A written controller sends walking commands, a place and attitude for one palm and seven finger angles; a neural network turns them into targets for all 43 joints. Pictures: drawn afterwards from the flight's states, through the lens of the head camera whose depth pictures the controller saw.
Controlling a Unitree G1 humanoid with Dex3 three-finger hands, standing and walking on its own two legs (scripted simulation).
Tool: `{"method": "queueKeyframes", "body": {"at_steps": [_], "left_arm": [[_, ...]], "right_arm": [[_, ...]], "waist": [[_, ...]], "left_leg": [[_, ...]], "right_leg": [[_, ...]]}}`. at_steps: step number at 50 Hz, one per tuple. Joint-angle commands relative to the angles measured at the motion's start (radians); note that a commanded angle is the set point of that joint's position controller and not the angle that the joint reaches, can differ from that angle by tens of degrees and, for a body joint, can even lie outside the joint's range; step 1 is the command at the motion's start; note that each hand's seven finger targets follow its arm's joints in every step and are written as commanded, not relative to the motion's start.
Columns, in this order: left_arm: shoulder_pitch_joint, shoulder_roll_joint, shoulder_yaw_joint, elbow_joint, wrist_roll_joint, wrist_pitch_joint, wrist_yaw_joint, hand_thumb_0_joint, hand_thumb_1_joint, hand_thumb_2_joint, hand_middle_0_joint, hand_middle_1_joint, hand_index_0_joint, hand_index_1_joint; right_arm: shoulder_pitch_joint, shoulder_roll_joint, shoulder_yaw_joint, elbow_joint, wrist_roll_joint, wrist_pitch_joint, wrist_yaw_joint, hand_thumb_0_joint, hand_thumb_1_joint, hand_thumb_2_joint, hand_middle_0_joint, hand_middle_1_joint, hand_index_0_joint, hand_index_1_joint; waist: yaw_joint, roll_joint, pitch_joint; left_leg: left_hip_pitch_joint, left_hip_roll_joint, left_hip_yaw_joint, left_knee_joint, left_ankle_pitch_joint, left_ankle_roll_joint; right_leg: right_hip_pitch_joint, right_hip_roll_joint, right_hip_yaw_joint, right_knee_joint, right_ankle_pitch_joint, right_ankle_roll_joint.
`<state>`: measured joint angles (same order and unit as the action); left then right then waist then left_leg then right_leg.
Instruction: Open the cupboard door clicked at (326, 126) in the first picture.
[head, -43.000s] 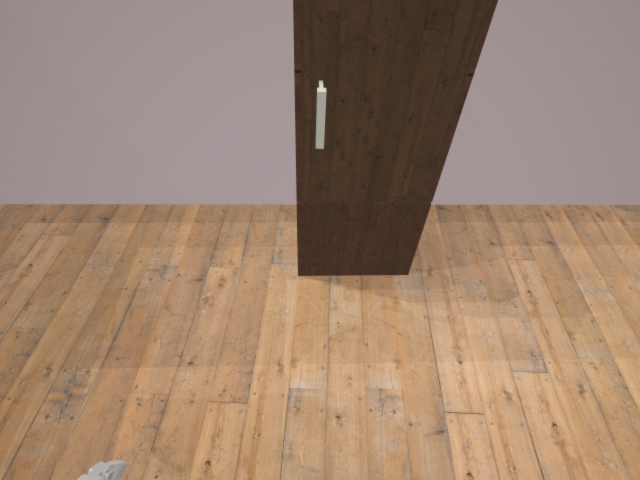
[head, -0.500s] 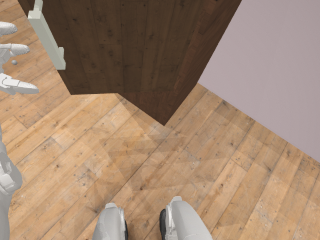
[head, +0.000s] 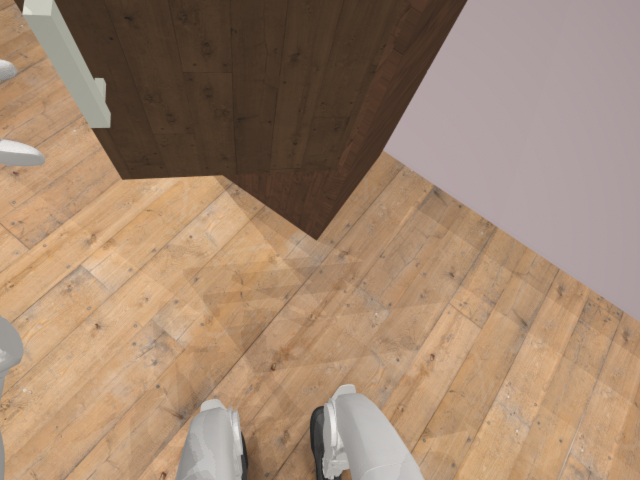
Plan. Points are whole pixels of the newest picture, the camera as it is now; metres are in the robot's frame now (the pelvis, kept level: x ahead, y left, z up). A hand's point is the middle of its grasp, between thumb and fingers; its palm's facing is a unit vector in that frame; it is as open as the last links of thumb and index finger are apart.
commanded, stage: move the hooked fingers beside the handle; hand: left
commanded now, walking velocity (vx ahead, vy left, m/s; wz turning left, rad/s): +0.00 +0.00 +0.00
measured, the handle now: (76, 57) +0.58 +0.23 +0.06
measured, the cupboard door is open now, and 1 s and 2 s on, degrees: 43 43 43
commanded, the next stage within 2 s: slide the fingers in behind the handle in 0.44 s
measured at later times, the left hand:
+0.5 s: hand (1, 101) +0.52 +0.28 +0.06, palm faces +0.06 -1.00 -0.02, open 14.0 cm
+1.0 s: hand (28, 98) +0.52 +0.26 +0.06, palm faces +0.06 -1.00 +0.00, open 14.0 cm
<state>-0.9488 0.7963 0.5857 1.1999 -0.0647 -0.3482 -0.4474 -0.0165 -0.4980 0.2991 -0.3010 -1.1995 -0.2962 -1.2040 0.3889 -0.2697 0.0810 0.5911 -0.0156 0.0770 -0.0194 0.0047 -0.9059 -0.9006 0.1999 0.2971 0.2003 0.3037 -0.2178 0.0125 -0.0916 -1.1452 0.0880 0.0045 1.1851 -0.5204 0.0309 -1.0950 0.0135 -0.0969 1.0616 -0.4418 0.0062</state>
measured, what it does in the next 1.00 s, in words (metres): stands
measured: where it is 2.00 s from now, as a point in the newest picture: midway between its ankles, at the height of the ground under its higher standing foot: (282, 478)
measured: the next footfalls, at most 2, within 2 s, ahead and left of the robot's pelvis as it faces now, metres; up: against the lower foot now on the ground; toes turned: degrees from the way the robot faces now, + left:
none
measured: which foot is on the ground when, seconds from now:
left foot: down 0.00-1.00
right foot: down 0.00-1.00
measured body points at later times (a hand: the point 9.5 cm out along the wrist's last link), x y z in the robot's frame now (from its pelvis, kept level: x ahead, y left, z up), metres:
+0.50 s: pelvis +0.00 +0.00 +0.00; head +0.17 +0.05 +0.42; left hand +0.51 +0.34 +0.07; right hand +0.00 -0.26 -0.09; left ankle +0.01 +0.09 -0.64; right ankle +0.03 -0.13 -0.64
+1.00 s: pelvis +0.00 +0.00 +0.00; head +0.17 +0.04 +0.41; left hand +0.52 +0.32 +0.06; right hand +0.00 -0.27 -0.09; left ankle +0.01 +0.09 -0.64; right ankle +0.03 -0.13 -0.64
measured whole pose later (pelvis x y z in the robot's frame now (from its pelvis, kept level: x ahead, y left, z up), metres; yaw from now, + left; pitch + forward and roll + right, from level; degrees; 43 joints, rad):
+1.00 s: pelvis +0.00 +0.00 +0.00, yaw +0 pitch +27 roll -5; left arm -0.97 0.72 0.51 1.21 -0.07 -0.35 -0.38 -0.02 -0.50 0.30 -0.30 -1.20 -0.30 -1.20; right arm 0.37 -0.27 0.07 0.60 -0.02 0.08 -0.01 0.00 -0.91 -0.90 0.20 0.30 0.20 0.30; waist -0.22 0.02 -0.09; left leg -1.14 0.08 0.00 1.19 -0.52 0.03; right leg -1.09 0.01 -0.10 1.07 -0.45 0.00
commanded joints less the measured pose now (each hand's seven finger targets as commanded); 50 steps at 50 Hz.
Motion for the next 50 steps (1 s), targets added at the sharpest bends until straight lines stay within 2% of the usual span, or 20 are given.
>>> {"method": "queueKeyframes", "body": {"at_steps": [1,4,5,6,7,12,13,15,16,19,21,25,27,33,38,42,44,48,49,50], "left_arm": [[-0.384,0.288,-0.02,-0.199,-0.031,-0.069,-0.012,0.0,-0.5,0.3,-0.3,-1.2,-0.3,-1.2],[-0.375,0.225,-0.075,-0.111,-0.039,-0.013,-0.031,0.0,-0.5,0.3,-0.3,-1.2,-0.3,-1.2],[-0.372,0.216,-0.077,-0.116,-0.045,-0.01,-0.037,0.0,-0.5,0.3,-0.3,-1.2,-0.3,-1.2],[-0.381,0.258,-0.051,-0.128,-0.039,-0.01,-0.034,0.0,-0.5,0.3,-0.3,-1.2,-0.3,-1.2],[-0.376,0.255,-0.054,-0.15,-0.037,-0.016,-0.031,0.0,-0.5,0.3,-0.3,-1.2,-0.3,-1.2],[-0.417,0.291,0.003,-0.268,-0.048,-0.091,0.01,0.0,-0.5,0.3,-0.3,-1.2,-0.3,-1.2],[-0.413,0.256,-0.017,-0.266,-0.052,-0.095,0.015,0.0,-0.5,0.3,-0.3,-1.2,-0.3,-1.2],[-0.397,0.279,0.003,-0.263,-0.044,-0.097,0.024,0.0,-0.5,0.3,-0.3,-1.2,-0.3,-1.2],[-0.394,0.256,-0.02,-0.235,-0.038,-0.086,0.025,0.0,-0.5,0.3,-0.3,-1.2,-0.3,-1.2],[-0.387,0.232,-0.051,-0.177,-0.023,-0.052,0.027,0.0,-0.5,0.3,-0.3,-1.2,-0.3,-1.2],[-0.367,0.265,-0.029,-0.174,-0.018,-0.049,0.025,0.0,-0.5,0.3,-0.3,-1.2,-0.3,-1.2],[-0.425,0.273,-0.023,-0.201,-0.033,-0.073,0.025,0.0,-0.5,0.3,-0.3,-1.2,-0.3,-1.2],[-0.428,0.328,0.017,-0.224,-0.036,-0.089,0.021,0.0,-0.5,0.3,-0.3,-1.2,-0.3,-1.2],[-0.382,0.218,-0.066,-0.172,-0.04,-0.054,-0.002,0.0,-0.5,0.3,-0.3,-1.2,-0.3,-1.2],[-0.379,0.242,-0.03,-0.211,-0.052,-0.05,0.012,0.0,-0.5,0.3,-0.3,-1.2,-0.3,-1.2],[-0.414,0.23,-0.035,-0.242,-0.046,-0.078,0.044,0.0,-0.5,0.3,-0.3,-1.2,-0.3,-1.2],[-0.413,0.224,-0.045,-0.209,-0.038,-0.075,0.058,0.0,-0.5,0.3,-0.3,-1.2,-0.3,-1.2],[-0.418,0.215,-0.056,-0.201,-0.026,-0.069,0.068,0.0,-0.5,0.3,-0.3,-1.2,-0.3,-1.2],[-0.409,0.215,-0.058,-0.182,-0.023,-0.064,0.068,0.0,-0.5,0.3,-0.3,-1.2,-0.3,-1.2],[-0.424,0.219,-0.056,-0.204,-0.028,-0.072,0.067,0.0,-0.5,0.3,-0.3,-1.2,-0.3,-1.2]], "right_arm": [[0.203,-0.22,-0.084,-0.009,0.004,0.001,-0.014,0.0,-0.9,-0.9,0.2,0.3,0.2,0.3],[0.198,-0.225,-0.081,-0.014,0.01,0.007,-0.021,0.0,-0.9,-0.9,0.2,0.3,0.2,0.3],[0.199,-0.224,-0.079,-0.021,0.011,0.003,-0.023,0.0,-0.9,-0.9,0.2,0.3,0.2,0.3],[0.203,-0.23,-0.08,-0.021,0.008,0.007,-0.026,0.0,-0.9,-0.9,0.2,0.3,0.2,0.3],[0.203,-0.227,-0.082,-0.026,0.006,0.007,-0.026,0.0,-0.9,-0.9,0.2,0.3,0.2,0.3],[0.204,-0.222,-0.091,-0.022,-0.005,0.004,-0.014,0.0,-0.9,-0.9,0.2,0.3,0.2,0.3],[0.199,-0.217,-0.092,-0.021,-0.003,0.004,-0.011,0.0,-0.9,-0.9,0.2,0.3,0.2,0.3],[0.201,-0.22,-0.092,-0.022,-0.005,0.006,-0.01,0.0,-0.9,-0.9,0.2,0.3,0.2,0.3],[0.2,-0.219,-0.091,-0.018,-0.002,0.01,-0.009,0.0,-0.9,-0.9,0.2,0.3,0.2,0.3],[0.19,-0.218,-0.084,-0.023,0.001,0.015,-0.01,0.0,-0.9,-0.9,0.2,0.3,0.2,0.3],[0.195,-0.221,-0.083,-0.028,0.002,0.016,-0.016,0.0,-0.9,-0.9,0.2,0.3,0.2,0.3],[0.191,-0.218,-0.08,-0.026,0.0,0.007,-0.021,0.0,-0.9,-0.9,0.2,0.3,0.2,0.3],[0.194,-0.224,-0.084,-0.02,-0.002,0.003,-0.022,0.0,-0.9,-0.9,0.2,0.3,0.2,0.3],[0.194,-0.216,-0.082,-0.015,0.004,0.009,-0.015,0.0,-0.9,-0.9,0.2,0.3,0.2,0.3],[0.199,-0.215,-0.087,-0.02,0.005,0.007,-0.017,0.0,-0.9,-0.9,0.2,0.3,0.2,0.3],[0.197,-0.209,-0.088,-0.011,0.001,0.002,-0.012,0.0,-0.9,-0.9,0.2,0.3,0.2,0.3],[0.19,-0.208,-0.082,-0.01,0.002,0.0,-0.011,0.0,-0.9,-0.9,0.2,0.3,0.2,0.3],[0.189,-0.208,-0.083,-0.013,0.0,-0.001,-0.011,0.0,-0.9,-0.9,0.2,0.3,0.2,0.3],[0.188,-0.208,-0.081,-0.013,0.001,-0.001,-0.01,0.0,-0.9,-0.9,0.2,0.3,0.2,0.3],[0.194,-0.209,-0.081,-0.013,0.0,-0.003,-0.012,0.0,-0.9,-0.9,0.2,0.3,0.2,0.3]], "waist": [[0.012,0.294,-0.54],[-0.014,0.224,-0.447],[-0.005,0.251,-0.455],[0.001,0.242,-0.473],[0.01,0.264,-0.499],[0.023,0.281,-0.588],[0.017,0.282,-0.578],[0.029,0.299,-0.576],[0.019,0.283,-0.559],[0.011,0.265,-0.48],[0.021,0.258,-0.51],[0.003,0.234,-0.512],[0.015,0.248,-0.568],[0.002,0.254,-0.515],[0.018,0.231,-0.55],[0.01,0.236,-0.553],[0.006,0.223,-0.508],[0.007,0.257,-0.519],[0.005,0.226,-0.505],[0.001,0.237,-0.518]], "left_leg": [[0.583,-0.019,-0.105,-0.124,0.586,-0.014],[0.505,-0.024,-0.102,-0.14,0.494,-0.004],[0.517,-0.026,-0.102,-0.137,0.508,-0.004],[0.527,-0.024,-0.106,-0.139,0.526,-0.008],[0.542,-0.025,-0.109,-0.138,0.546,-0.012],[0.614,-0.018,-0.123,-0.122,0.642,-0.027],[0.614,-0.02,-0.118,-0.121,0.633,-0.025],[0.62,-0.018,-0.12,-0.124,0.647,-0.028],[0.621,-0.017,-0.123,-0.129,0.639,-0.029],[0.547,-0.025,-0.11,-0.143,0.52,-0.018],[0.545,-0.027,-0.107,-0.142,0.541,-0.016],[0.508,-0.029,-0.102,-0.127,0.506,-0.007],[0.525,-0.029,-0.102,-0.122,0.534,-0.01],[0.514,-0.028,-0.095,-0.124,0.527,-0.007],[0.502,-0.033,-0.088,-0.125,0.524,-0.003],[0.508,-0.032,-0.087,-0.119,0.509,-0.004],[0.466,-0.034,-0.084,-0.125,0.464,-0.002],[0.478,-0.036,-0.081,-0.123,0.465,-0.003],[0.456,-0.036,-0.08,-0.124,0.45,-0.002],[0.481,-0.034,-0.086,-0.124,0.483,-0.001]], "right_leg": [[0.13,0.047,0.028,-0.093,0.274,-0.025],[0.117,0.044,0.023,-0.11,0.24,-0.019],[0.107,0.044,0.022,-0.104,0.244,-0.024],[0.115,0.042,0.02,-0.1,0.252,-0.022],[0.112,0.042,0.021,-0.095,0.252,-0.023],[0.125,0.045,0.022,-0.08,0.283,-0.026],[0.123,0.046,0.024,-0.085,0.283,-0.024],[0.121,0.045,0.021,-0.079,0.275,-0.029],[0.112,0.045,0.019,-0.086,0.266,-0.025],[0.111,0.043,0.019,-0.098,0.227,-0.023],[0.136,0.043,0.022,-0.094,0.248,-0.025],[0.145,0.044,0.031,-0.088,0.254,-0.024],[0.179,0.044,0.035,-0.086,0.279,-0.023],[0.151,0.044,0.031,-0.093,0.279,-0.02],[0.194,0.044,0.037,-0.095,0.3,-0.02],[0.185,0.045,0.041,-0.092,0.29,-0.02],[0.189,0.045,0.042,-0.095,0.265,-0.021],[0.175,0.042,0.043,-0.092,0.261,-0.023],[0.185,0.042,0.042,-0.093,0.257,-0.021],[0.186,0.044,0.041,-0.089,0.279,-0.024]]}}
